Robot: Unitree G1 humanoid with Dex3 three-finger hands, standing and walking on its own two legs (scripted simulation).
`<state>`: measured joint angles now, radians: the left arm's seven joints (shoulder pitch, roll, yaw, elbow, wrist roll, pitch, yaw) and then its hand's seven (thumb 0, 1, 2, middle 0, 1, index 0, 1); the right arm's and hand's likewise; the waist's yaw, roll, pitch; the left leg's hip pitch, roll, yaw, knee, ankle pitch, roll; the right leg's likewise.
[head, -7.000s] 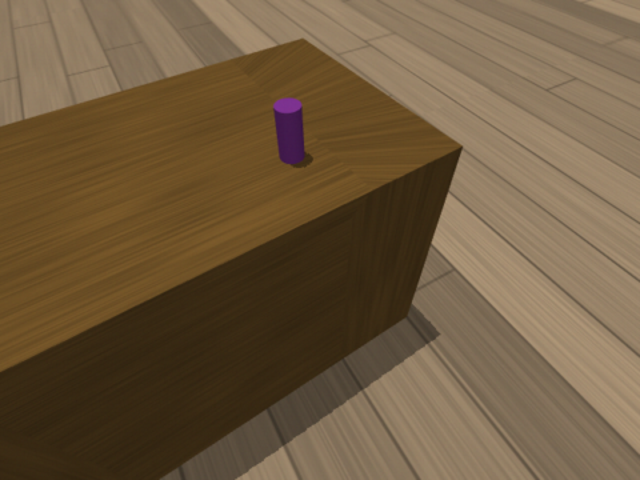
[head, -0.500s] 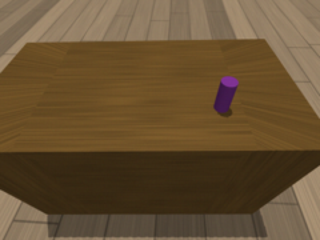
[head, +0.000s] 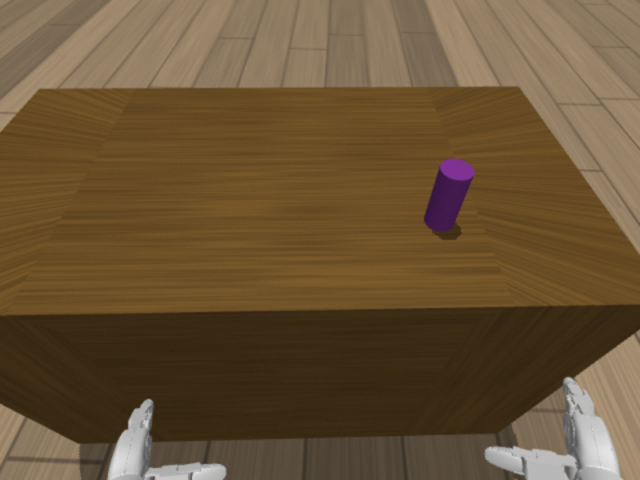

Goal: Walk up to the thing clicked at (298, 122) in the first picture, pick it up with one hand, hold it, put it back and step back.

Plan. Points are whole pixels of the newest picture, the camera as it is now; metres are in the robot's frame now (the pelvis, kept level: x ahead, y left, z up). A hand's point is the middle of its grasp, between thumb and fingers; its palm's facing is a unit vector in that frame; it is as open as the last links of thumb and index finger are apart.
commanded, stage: rise first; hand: right
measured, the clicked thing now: (447, 196) +0.53 -0.20 +0.03
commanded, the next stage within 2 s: go down in 1.36 s
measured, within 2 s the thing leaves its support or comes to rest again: neither
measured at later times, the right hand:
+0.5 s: hand (580, 417) +0.18 -0.26 +0.04, palm faces +0.33 +0.87 -0.37, open 17.5 cm
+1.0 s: hand (620, 418) +0.16 -0.25 +0.10, palm faces +0.37 +0.84 -0.39, open 17.5 cm
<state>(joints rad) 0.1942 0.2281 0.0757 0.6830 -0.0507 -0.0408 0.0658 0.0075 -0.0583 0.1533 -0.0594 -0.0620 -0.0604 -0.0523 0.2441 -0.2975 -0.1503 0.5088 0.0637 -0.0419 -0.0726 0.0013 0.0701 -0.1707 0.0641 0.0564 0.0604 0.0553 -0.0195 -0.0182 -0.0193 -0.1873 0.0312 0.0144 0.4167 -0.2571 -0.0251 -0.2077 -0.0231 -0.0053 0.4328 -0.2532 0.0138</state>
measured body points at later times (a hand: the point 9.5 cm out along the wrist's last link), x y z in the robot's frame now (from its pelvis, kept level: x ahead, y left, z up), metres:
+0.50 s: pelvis -0.01 +0.01 +0.00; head -0.01 +0.03 +0.45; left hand +0.15 +0.27 -0.09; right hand +0.15 -0.30 +0.07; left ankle -0.03 +0.13 -0.74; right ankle -0.02 -0.13 -0.74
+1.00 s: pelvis -0.03 +0.01 +0.00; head -0.03 +0.03 +0.45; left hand +0.14 +0.26 -0.09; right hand +0.13 -0.30 +0.13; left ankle -0.03 +0.13 -0.74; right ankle -0.02 -0.13 -0.74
